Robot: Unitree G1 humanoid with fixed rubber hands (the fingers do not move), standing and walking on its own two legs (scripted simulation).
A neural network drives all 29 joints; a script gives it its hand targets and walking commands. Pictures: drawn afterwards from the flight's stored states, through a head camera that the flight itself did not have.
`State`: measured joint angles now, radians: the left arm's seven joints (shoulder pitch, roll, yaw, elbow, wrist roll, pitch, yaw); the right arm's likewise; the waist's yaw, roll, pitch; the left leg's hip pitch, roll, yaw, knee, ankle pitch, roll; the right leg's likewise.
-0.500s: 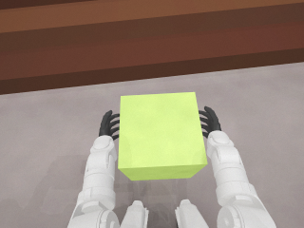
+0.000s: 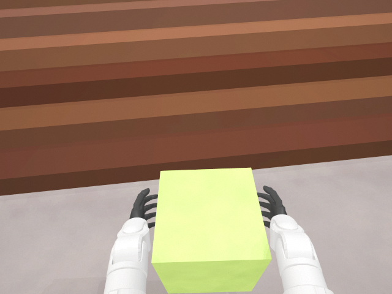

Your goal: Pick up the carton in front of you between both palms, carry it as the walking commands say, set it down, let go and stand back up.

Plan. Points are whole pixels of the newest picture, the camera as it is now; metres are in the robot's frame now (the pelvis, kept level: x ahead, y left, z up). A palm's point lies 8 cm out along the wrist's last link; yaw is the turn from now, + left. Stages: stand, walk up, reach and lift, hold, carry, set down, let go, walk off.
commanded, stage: reach and lift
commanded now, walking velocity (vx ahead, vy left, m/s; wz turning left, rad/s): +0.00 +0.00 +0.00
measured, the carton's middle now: (207, 233) +0.30 +0.00 -0.06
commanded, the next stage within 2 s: hold in 1.02 s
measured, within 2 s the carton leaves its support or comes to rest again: neither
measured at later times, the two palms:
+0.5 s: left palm (137, 221) +0.29 +0.15 +0.03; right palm (280, 218) +0.28 -0.15 +0.03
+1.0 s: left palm (136, 217) +0.29 +0.15 +0.04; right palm (280, 214) +0.29 -0.15 +0.04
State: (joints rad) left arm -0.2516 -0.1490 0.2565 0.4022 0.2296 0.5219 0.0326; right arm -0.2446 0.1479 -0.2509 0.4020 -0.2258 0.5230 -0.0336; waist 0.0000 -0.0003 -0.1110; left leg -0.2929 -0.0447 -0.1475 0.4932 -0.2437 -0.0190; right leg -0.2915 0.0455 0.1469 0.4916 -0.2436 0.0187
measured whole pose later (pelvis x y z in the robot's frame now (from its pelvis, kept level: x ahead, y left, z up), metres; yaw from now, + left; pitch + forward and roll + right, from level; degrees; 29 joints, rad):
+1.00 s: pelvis +0.00 +0.00 +0.01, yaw +0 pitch -5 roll +0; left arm -0.26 -0.15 0.23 0.30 0.28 0.69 0.00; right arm -0.25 0.15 -0.22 0.29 -0.28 0.69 0.00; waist 0.00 0.00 -0.02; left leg -0.08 -0.03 -0.14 0.36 -0.20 -0.01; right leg -0.08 0.03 0.14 0.36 -0.20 0.01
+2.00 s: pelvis +0.19 +0.03 -0.01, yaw -1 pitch +5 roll +1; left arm -0.15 -0.13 0.13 -0.37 0.10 1.22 0.10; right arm -0.18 0.14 -0.09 -0.31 -0.10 1.20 -0.09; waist 0.02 -0.05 -0.15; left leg -0.36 0.01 0.22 0.55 -0.26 0.06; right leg -0.22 -0.11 -0.11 0.71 -0.47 0.03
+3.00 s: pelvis +0.82 +0.03 -0.01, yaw -1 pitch +5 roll -1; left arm -0.88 0.03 0.29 0.14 0.07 1.34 0.14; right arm -0.86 -0.02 -0.25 0.14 -0.03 1.32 -0.15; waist -0.07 -0.01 0.08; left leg -0.43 -0.02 0.17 0.57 -0.25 0.12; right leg -0.62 -0.02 -0.02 1.38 -0.39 -0.06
